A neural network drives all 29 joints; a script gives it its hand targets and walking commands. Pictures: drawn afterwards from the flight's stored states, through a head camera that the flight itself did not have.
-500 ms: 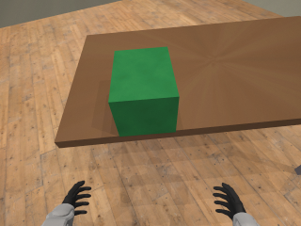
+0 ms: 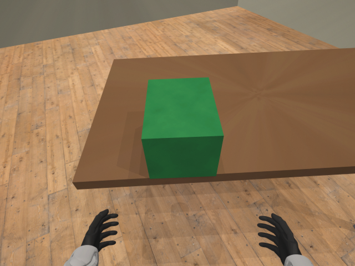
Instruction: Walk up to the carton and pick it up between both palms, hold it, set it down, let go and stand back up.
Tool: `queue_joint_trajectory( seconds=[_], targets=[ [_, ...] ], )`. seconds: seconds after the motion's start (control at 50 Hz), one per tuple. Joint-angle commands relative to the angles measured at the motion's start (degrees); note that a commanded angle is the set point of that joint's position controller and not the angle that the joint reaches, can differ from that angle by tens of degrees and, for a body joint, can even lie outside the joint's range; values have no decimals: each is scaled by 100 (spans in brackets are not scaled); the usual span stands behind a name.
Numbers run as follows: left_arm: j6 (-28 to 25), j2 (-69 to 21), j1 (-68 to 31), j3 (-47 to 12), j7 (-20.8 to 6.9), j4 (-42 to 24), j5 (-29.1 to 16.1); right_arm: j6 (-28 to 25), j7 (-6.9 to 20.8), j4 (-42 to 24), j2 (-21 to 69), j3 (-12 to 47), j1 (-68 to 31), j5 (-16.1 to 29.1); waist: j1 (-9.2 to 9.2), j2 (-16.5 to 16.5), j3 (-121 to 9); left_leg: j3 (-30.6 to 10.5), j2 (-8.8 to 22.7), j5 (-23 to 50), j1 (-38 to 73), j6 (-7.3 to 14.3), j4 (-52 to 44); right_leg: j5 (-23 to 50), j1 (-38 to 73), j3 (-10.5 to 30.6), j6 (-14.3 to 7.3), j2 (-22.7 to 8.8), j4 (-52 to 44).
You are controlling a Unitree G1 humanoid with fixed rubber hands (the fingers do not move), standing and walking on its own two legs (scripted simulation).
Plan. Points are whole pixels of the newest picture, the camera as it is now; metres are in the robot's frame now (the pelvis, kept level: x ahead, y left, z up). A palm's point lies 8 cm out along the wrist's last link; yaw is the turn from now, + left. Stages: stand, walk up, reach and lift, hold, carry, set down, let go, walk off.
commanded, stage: reach and lift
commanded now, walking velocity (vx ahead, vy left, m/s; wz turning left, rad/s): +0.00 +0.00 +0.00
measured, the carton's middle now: (180, 125) +0.53 +0.04 +0.02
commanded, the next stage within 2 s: none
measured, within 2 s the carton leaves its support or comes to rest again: neither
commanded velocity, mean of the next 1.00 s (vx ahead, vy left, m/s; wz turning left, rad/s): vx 0.00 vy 0.00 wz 0.00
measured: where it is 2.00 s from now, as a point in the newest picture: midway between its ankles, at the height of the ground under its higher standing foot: outside the picture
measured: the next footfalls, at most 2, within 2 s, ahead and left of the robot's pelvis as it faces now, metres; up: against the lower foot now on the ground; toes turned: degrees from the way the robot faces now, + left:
none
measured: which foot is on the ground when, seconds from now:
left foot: down 0.00-1.00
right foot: down 0.00-1.00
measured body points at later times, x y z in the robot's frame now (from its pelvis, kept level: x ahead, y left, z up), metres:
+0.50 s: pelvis +0.03 -0.01 +0.00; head +0.03 -0.01 +0.45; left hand +0.26 +0.21 +0.03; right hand +0.26 -0.21 +0.02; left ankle +0.01 +0.12 -0.75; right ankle -0.01 -0.11 -0.75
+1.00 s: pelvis +0.00 -0.01 +0.00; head +0.00 +0.00 +0.45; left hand +0.32 +0.20 +0.07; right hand +0.32 -0.19 +0.06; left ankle +0.01 +0.12 -0.75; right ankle -0.01 -0.11 -0.75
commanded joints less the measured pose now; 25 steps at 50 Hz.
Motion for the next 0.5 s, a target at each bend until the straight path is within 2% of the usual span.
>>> queue_joint_trajectory(
  seconds=[0.0, 0.04, 0.1, 0.14, 0.24, 0.3, 0.34, 0.36, 0.38, 0.42, 0.44, 0.46, 0.48],
  targets=[
    [-168, 344, -160, 211, 77, -1261, -155, -259, -18, -1388, -801, -262, -298, 117, -10, 66, -564, -132, -149, 1549, 1141, -205, -104, 796, -963, -109, 14, 159, -555],
    [-332, 316, -231, 237, 83, -1327, -265, -363, -2, -1617, -734, -187, -405, 128, 24, -188, -728, -163, -168, 1893, 1279, -206, -30, 1095, -984, -78, 41, 163, -567],
    [-570, 223, 51, 263, 44, -1393, -198, -516, 25, -1592, -810, -76, -121, 111, 28, -205, -824, -286, -158, 2611, 1504, -252, 23, 1704, -878, -40, 82, 176, -577],
    [-666, 96, 257, 305, -13, -1253, -109, -600, 7, -1433, -832, -15, 7, 210, 21, -114, -744, -341, -161, 3028, 1634, -290, 63, 2143, -817, -5, 100, 192, -596],
    [-933, 55, 128, 329, -74, -1826, 10, -946, -98, -1426, -899, 112, -32, 490, -49, 241, -933, -394, -142, 3730, 1811, -375, 121, 2768, -448, 80, 37, 181, -615],
    [-1111, 141, -47, 371, -105, -1949, 15, -1132, -176, -1484, -867, 117, -199, 595, -89, 229, -1028, -335, -185, 3397, 1662, -326, 67, 2900, -280, 118, 83, 123, -591],
    [-1159, 187, -150, 419, -93, -1914, 39, -1158, -221, -1551, -912, 63, -342, 595, -76, 264, -954, -315, -212, 2994, 1516, -291, -5, 2635, -266, 158, 78, 79, -621],
    [-1198, 253, -323, 440, -70, -2075, -4, -1183, -254, -1843, -907, -3, -577, 595, -40, 273, -1013, -298, -242, 2751, 1390, -255, -35, 2538, -254, 187, 93, 45, -602],
    [-1131, 153, -149, 395, -74, -1902, 6, -1128, -275, -1701, -805, 103, -418, 623, -47, 227, -785, -311, -237, 2642, 1372, -238, -80, 2472, -265, 190, 105, 31, -612],
    [-1076, 239, -609, 444, -86, -1975, -48, -1038, -308, -1778, -755, 90, -739, 711, -49, 212, -770, -319, -233, 2290, 1293, -189, -133, 2356, -226, 217, 109, -26, -596],
    [-997, 158, -508, 451, -92, -1877, -61, -960, -333, -1687, -762, 152, -656, 730, -40, 172, -629, -311, -236, 2273, 1263, -185, -166, 2366, -146, 241, 110, -31, -625],
    [-958, 211, -696, 507, -98, -1882, -45, -921, -357, -1693, -812, 80, -796, 715, -89, 111, -630, -318, -234, 2156, 1225, -177, -196, 2314, -192, 217, 119, -35, -630],
    [-911, 216, -923, 533, -103, -1817, -61, -890, -372, -1716, -863, -3, -1025, 678, -70, 175, -545, -312, -251, 1830, 1144, -177, -244, 2001, -258, 207, 106, -52, -644]
  ],
)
